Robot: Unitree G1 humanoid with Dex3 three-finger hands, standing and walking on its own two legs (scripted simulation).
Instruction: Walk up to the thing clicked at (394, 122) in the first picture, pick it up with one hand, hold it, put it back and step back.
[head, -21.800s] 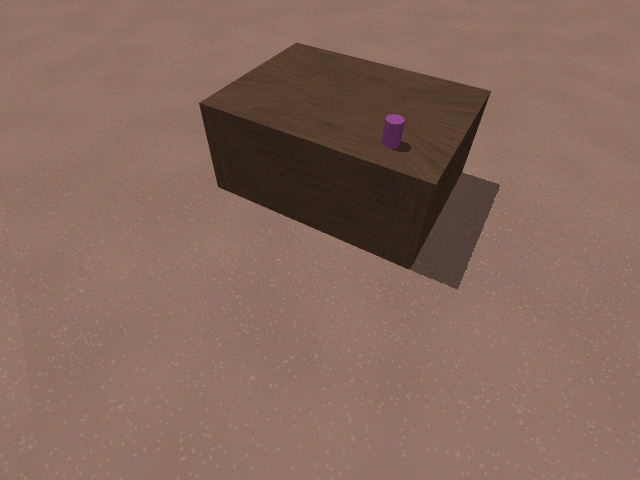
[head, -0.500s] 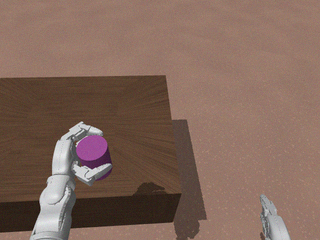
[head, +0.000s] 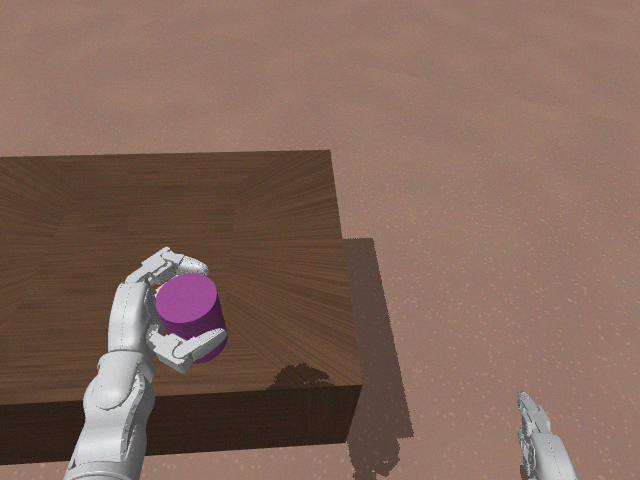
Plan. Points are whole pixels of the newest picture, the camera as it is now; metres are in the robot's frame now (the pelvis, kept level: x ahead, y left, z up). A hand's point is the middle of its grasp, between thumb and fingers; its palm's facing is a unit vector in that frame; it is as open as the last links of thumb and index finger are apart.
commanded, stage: hold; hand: left
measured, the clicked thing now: (194, 319) +0.31 +0.15 +0.04
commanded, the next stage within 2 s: crouch in 1.08 s
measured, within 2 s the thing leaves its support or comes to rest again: neither
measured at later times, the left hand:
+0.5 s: hand (192, 304) +0.32 +0.15 +0.06, palm faces +0.02 -1.00 -0.01, open 10.1 cm
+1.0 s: hand (191, 306) +0.32 +0.15 +0.06, palm faces +0.02 -1.00 -0.01, open 10.1 cm
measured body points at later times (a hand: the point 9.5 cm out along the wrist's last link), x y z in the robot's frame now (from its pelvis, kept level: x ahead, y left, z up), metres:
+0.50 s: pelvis +0.00 +0.00 +0.00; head +0.03 +0.00 +0.45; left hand +0.32 +0.20 +0.07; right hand +0.16 -0.27 -0.05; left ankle +0.04 +0.13 -0.70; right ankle -0.01 -0.15 -0.70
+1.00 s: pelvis +0.00 +0.00 +0.00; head +0.03 +0.00 +0.45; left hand +0.32 +0.21 +0.06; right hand +0.16 -0.27 -0.05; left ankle +0.04 +0.13 -0.70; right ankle -0.01 -0.15 -0.70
